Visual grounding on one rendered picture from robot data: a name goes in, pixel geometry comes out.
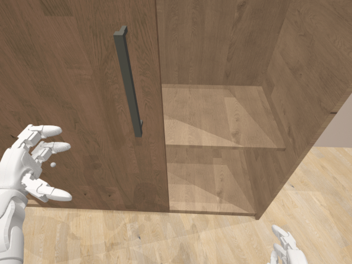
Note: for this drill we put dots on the left robot hand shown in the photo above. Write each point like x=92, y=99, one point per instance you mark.
x=17, y=162

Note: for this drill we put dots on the robot left forearm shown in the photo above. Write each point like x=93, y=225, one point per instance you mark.
x=12, y=215

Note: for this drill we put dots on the handle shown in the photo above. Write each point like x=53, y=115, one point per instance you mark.
x=124, y=62

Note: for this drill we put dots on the right robot hand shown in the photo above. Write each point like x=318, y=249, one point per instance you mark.
x=288, y=252

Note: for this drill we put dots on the wardrobe door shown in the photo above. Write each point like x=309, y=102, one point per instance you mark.
x=29, y=197
x=59, y=66

